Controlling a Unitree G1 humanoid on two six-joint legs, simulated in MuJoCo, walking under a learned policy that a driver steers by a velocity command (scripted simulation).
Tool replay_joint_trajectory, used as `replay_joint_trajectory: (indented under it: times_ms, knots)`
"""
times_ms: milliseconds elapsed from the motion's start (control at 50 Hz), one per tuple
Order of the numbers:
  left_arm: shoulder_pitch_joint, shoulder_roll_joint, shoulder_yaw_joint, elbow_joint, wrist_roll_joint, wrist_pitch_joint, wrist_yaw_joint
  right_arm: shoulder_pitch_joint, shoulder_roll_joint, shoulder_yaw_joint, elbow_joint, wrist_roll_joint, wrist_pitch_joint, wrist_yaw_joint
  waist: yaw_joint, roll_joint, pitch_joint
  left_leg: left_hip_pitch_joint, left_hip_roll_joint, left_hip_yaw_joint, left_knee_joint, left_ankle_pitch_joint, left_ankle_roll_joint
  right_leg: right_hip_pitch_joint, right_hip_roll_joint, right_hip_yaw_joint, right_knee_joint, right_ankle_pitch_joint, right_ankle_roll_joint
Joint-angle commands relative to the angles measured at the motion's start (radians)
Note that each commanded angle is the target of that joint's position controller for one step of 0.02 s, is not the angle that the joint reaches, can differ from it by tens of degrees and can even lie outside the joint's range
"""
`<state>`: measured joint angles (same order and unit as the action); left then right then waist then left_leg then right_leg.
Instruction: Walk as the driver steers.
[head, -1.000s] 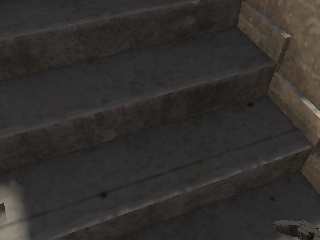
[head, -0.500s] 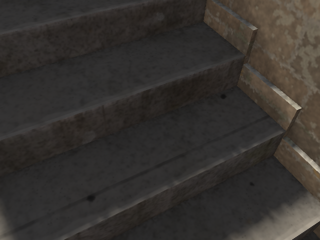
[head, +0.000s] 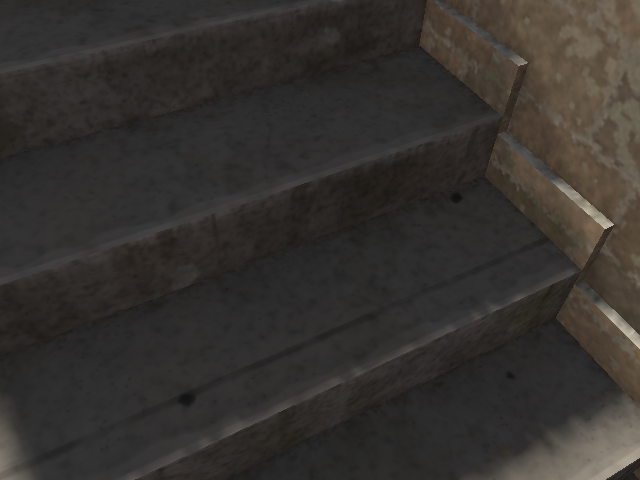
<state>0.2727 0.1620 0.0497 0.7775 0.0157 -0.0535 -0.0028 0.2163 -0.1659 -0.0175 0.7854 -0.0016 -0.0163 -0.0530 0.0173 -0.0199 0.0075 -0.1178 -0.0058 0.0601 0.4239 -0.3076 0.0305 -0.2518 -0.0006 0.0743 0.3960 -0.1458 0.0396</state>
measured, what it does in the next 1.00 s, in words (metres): lifts its right foot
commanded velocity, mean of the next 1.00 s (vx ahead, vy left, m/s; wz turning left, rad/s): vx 0.10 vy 0.00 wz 0.01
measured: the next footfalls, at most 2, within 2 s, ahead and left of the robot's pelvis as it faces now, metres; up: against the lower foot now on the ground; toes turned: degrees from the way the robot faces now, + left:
right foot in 1.20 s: +0.30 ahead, -0.30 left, +0.14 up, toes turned -2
left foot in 1.56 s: +0.41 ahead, -0.17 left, +0.17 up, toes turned +8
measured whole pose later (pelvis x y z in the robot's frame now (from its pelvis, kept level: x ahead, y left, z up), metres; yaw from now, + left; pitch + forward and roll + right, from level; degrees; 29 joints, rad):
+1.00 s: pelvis +0.04 -0.03 +0.00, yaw +0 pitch +4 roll +1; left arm 0.21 0.22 0.06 0.72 0.05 -0.01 -0.03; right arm 0.43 -0.23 -0.05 0.89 -0.05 -0.07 -0.03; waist -0.03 0.00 -0.06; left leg -0.06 0.01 0.06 0.27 -0.28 0.05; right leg -0.73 -0.06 -0.03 1.36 -0.43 -0.06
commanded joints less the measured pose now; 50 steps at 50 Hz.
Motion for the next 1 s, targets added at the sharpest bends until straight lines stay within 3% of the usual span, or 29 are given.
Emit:
replay_joint_trajectory:
  times_ms: [20, 560, 580, 620, 640, 740, 760, 780, 800, 820, 840, 860, 880, 900, 920, 940, 960, 980, 1000]
  knots:
    - [0.013, 0.071, 0.015, -0.057, 0.0, -0.01, 0.0, 0.02, -0.092, -0.022, -0.044, 0.002, -0.013, -0.005, -0.004, 0.014, -0.026, -0.001, 0.117, -0.081, -0.079, 0.178, -0.012, 0.017, -0.082, 0.028, -0.04, 0.191, -0.042]
    - [0.046, 0.078, 0.008, 0.014, -0.002, -0.003, 0.001, 0.127, -0.088, -0.012, 0.021, 0.006, -0.009, -0.012, -0.004, 0.023, 0.018, -0.023, 0.119, -0.091, -0.121, 0.142, 0.001, 0.043, -0.089, 0.016, -0.082, 0.158, -0.043]
    - [0.051, 0.074, 0.006, 0.015, -0.001, 0.0, 0.001, 0.143, -0.093, -0.014, 0.029, 0.013, -0.009, -0.01, -0.002, 0.018, 0.026, -0.029, 0.12, -0.089, -0.127, 0.153, -0.002, 0.044, -0.089, 0.014, -0.081, 0.166, -0.042]
    - [0.058, 0.075, 0.005, 0.022, -0.002, 0.002, 0.002, 0.146, -0.091, -0.013, 0.031, 0.012, -0.009, -0.009, 0.0, 0.021, 0.025, -0.024, 0.119, -0.088, -0.13, 0.16, -0.002, 0.045, -0.09, 0.013, -0.081, 0.164, -0.041]
    - [0.062, 0.08, 0.006, 0.029, -0.01, -0.001, 0.007, 0.129, -0.087, -0.009, 0.021, 0.0, -0.003, -0.005, -0.006, 0.012, 0.027, -0.022, 0.116, -0.092, -0.149, 0.143, 0.006, 0.043, -0.09, 0.015, -0.077, 0.162, -0.045]
    - [0.072, 0.083, 0.004, 0.041, -0.008, -0.003, 0.009, 0.14, -0.087, -0.006, 0.03, 0.004, 0.0, -0.004, -0.004, 0.018, 0.028, -0.011, 0.114, -0.089, -0.162, 0.149, 0.01, 0.045, -0.095, 0.016, -0.082, 0.166, -0.043]
    - [0.069, 0.079, 0.003, 0.044, -0.01, 0.0, 0.011, 0.138, -0.091, -0.006, 0.023, 0.001, 0.0, -0.004, -0.011, 0.024, 0.008, -0.005, 0.106, -0.095, -0.187, 0.019, 0.018, 0.043, -0.077, 0.004, -0.085, 0.082, -0.047]
    - [0.057, 0.086, 0.005, 0.042, -0.017, 0.005, 0.01, 0.128, -0.127, -0.017, 0.01, 0.004, 0.011, -0.003, -0.03, 0.062, 0.01, 0.011, 0.117, -0.132, -0.222, -0.177, 0.053, -0.011, -0.027, -0.039, -0.027, -0.066, -0.063]
    - [0.035, 0.105, 0.016, 0.014, -0.011, 0.011, 0.013, 0.148, -0.177, -0.035, 0.004, 0.001, 0.012, -0.003, -0.032, 0.134, 0.045, -0.019, 0.146, -0.202, -0.273, -0.404, 0.088, -0.081, 0.014, -0.101, 0.066, -0.196, -0.071]
    - [-0.029, 0.128, 0.024, -0.02, -0.003, 0.016, 0.008, 0.177, -0.216, -0.05, -0.003, -0.008, 0.013, -0.004, -0.072, 0.165, 0.097, -0.006, 0.227, -0.301, -0.34, -0.609, 0.144, -0.226, 0.032, -0.151, 0.181, -0.261, -0.075]
    - [-0.137, 0.105, 0.017, -0.084, 0.011, 0.02, -0.003, 0.217, -0.239, -0.063, 0.008, 0.005, 0.006, -0.007, -0.104, 0.2, 0.18, -0.034, 0.329, -0.392, -0.38, -0.658, 0.199, -0.348, -0.012, -0.163, 0.288, -0.211, -0.075]
    - [-0.202, 0.098, 0.018, -0.126, 0.014, 0.017, -0.009, 0.238, -0.225, -0.064, 0.019, 0.005, -0.002, -0.012, -0.122, 0.187, 0.221, -0.003, 0.399, -0.464, -0.419, -0.607, 0.255, -0.489, -0.055, -0.137, 0.436, -0.214, -0.071]
    - [-0.217, 0.088, 0.021, -0.128, 0.015, 0.017, -0.02, 0.238, -0.206, -0.062, 0.037, -0.03, -0.018, -0.012, -0.124, 0.157, 0.218, 0.108, 0.394, -0.446, -0.398, -0.472, 0.283, -0.648, -0.075, -0.122, 0.623, -0.271, -0.055]
    - [-0.183, 0.091, 0.026, -0.124, 0.014, 0.017, -0.034, 0.235, -0.204, -0.066, 0.037, -0.043, -0.034, -0.004, -0.097, 0.098, 0.172, 0.187, 0.371, -0.419, -0.361, -0.405, 0.273, -0.731, -0.086, -0.094, 0.735, -0.28, -0.049]
    - [-0.149, 0.088, 0.029, -0.123, 0.014, 0.015, -0.039, 0.214, -0.2, -0.07, 0.042, -0.047, -0.05, 0.003, -0.072, 0.085, 0.124, 0.217, 0.351, -0.38, -0.331, -0.339, 0.257, -0.759, -0.096, -0.079, 0.842, -0.262, -0.057]
    - [-0.135, 0.052, 0.019, -0.132, 0.024, 0.028, -0.034, 0.195, -0.227, -0.083, 0.049, -0.05, -0.064, 0.009, -0.039, 0.129, 0.087, 0.227, 0.331, -0.343, -0.306, -0.309, 0.236, -0.809, -0.107, -0.067, 0.985, -0.274, -0.069]
    - [-0.204, -0.01, -0.041, -0.139, 0.061, 0.027, -0.036, 0.185, 0.026, 0.021, 0.053, -0.104, -0.072, 0.056, -0.08, 0.099, -0.069, 0.135, 0.376, -0.324, -0.314, -0.093, 0.204, -0.692, -0.125, 0.027, 1.02, -0.378, -0.143]
    - [-0.139, 0.056, 0.014, -0.174, 0.027, 0.033, -0.025, 0.151, -0.221, -0.078, 0.049, -0.04, -0.089, 0.035, 0.017, 0.123, 0.056, 0.182, 0.299, -0.283, -0.29, -0.21, 0.218, -0.829, -0.103, -0.071, 1.144, -0.309, -0.118]
    - [-0.226, 0.08, 0.008, -0.202, 0.033, 0.032, -0.025, 0.207, -0.208, -0.077, 0.065, -0.021, -0.096, 0.026, -0.032, 0.11, 0.077, 0.163, 0.338, -0.339, -0.295, -0.265, 0.231, -0.923, -0.152, -0.025, 1.187, -0.296, -0.112]
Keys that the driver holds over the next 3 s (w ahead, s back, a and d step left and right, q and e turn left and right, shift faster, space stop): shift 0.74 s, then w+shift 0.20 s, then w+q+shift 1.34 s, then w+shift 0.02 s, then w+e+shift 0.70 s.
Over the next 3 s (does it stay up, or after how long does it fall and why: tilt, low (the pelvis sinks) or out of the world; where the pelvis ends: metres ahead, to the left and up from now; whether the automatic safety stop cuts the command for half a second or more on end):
stays up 0.78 0.49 0.45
